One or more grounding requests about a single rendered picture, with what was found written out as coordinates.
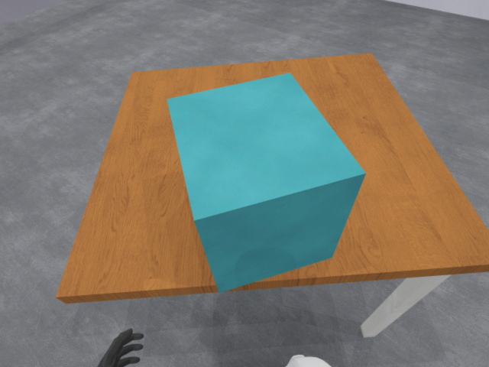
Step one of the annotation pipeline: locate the robot right shin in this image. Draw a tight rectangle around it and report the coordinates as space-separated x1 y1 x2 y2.
287 355 305 366

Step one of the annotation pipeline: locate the robot left hand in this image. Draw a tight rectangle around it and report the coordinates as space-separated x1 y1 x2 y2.
98 328 144 367

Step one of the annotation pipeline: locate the carton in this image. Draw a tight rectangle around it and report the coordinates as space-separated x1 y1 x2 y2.
167 73 366 293

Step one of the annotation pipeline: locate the table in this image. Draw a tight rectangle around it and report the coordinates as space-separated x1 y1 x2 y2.
56 53 489 337

